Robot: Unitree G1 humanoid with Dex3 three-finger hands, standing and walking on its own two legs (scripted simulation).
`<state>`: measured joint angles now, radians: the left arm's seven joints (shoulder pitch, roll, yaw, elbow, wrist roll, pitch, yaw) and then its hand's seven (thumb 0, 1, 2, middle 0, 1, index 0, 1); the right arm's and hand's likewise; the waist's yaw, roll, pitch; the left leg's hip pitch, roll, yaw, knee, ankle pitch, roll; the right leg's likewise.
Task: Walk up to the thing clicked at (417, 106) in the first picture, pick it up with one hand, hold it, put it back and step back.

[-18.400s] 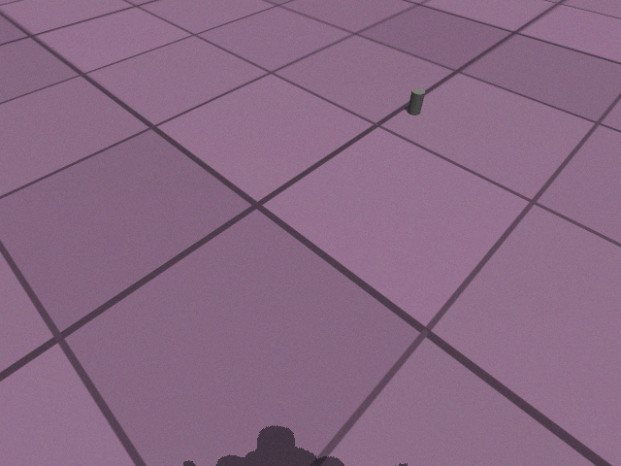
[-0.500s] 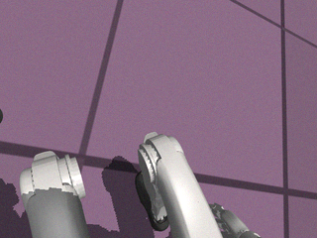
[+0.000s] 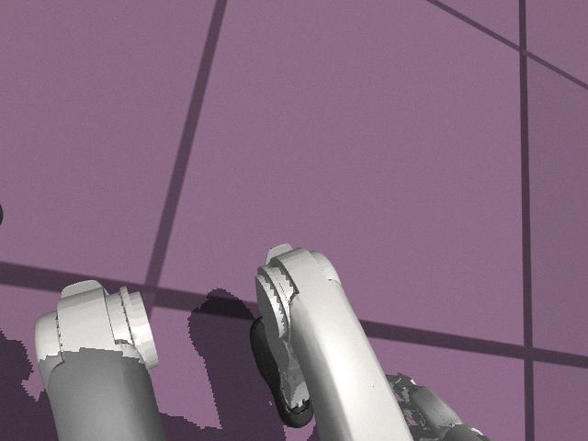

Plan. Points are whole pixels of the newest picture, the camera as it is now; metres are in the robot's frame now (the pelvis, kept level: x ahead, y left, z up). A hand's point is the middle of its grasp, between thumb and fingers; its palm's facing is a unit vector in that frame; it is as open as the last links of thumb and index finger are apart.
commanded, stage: close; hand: left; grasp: from above
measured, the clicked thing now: out of the picture +0.44 +0.36 -0.25
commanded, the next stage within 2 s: settle in 0.74 s
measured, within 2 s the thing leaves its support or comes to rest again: leaves its support in 1.30 s
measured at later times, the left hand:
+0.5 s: hand out of the picture +0.42 +0.35 -0.20, palm faces -0.43 -0.14 -0.89, open 12.1 cm
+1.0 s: hand out of the picture +0.42 +0.35 -0.20, palm faces -0.43 -0.14 -0.89, open 11.1 cm
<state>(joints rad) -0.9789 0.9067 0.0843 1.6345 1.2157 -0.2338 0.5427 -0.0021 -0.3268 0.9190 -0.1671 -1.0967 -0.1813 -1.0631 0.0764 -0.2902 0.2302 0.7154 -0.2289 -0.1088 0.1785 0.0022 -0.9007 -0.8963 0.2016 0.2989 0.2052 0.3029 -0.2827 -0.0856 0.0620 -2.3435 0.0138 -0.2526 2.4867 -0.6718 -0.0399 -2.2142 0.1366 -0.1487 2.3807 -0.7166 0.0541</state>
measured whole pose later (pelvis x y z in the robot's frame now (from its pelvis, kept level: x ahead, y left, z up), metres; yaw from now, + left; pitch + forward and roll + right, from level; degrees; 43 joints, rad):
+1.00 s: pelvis +0.00 +0.00 +0.00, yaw +0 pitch +29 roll -11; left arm -0.99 0.92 0.08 1.65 1.22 -0.24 0.52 0.00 -0.26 1.04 -0.40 -1.16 -0.37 -1.13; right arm 0.09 -0.30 0.24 0.70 -0.23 -0.11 0.17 0.00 -0.92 -0.90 0.20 0.30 0.21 0.30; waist -0.29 -0.08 0.06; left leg -2.35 0.01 -0.25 2.49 -0.67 -0.04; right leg -2.22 0.14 -0.15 2.38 -0.71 0.05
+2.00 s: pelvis -0.01 +0.00 +0.06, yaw +5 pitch +34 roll -9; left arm -0.85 0.73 0.03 1.19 1.17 -0.15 0.22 0.00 -0.22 0.94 -0.52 -1.05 -0.52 -1.04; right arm 0.17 -0.27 0.06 0.69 -0.08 0.02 0.11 0.00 -0.93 -0.91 0.20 0.30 0.21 0.30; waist -0.19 0.01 -0.08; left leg -2.24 0.00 -0.15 2.25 -0.62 -0.01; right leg -2.11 0.08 -0.08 2.20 -0.71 0.04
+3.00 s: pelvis +0.03 +0.02 +0.34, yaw +12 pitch +20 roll -4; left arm -0.38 0.47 -0.14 0.83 1.00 0.00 0.12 0.00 -0.19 0.91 -0.50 -1.05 -0.51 -1.04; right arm 0.21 -0.23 0.00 0.71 0.04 0.03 -0.04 0.01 -0.92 -0.91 0.20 0.30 0.21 0.30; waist -0.08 0.05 -0.16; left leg -1.16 0.02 -0.06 1.31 -0.49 0.00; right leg -1.08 0.05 0.01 1.26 -0.53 0.03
